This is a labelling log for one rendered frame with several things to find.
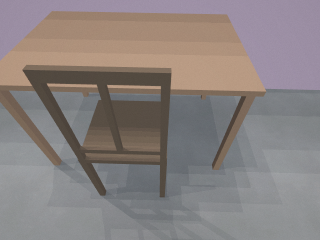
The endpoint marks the table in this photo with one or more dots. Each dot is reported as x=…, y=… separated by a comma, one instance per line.
x=204, y=53

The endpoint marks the chair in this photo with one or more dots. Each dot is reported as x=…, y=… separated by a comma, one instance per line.
x=121, y=131

